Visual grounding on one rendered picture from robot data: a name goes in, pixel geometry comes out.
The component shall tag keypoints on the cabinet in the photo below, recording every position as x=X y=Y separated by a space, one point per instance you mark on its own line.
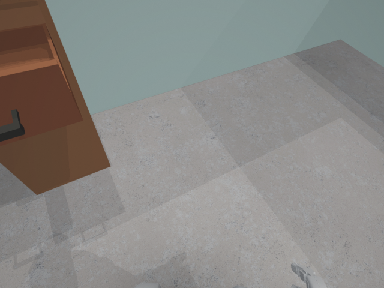
x=57 y=157

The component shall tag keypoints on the robot right hand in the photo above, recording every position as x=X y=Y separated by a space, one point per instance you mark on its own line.
x=308 y=276

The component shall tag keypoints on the handle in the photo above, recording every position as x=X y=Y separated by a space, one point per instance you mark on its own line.
x=12 y=130

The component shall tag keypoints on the drawer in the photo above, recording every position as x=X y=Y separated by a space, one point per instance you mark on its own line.
x=33 y=81

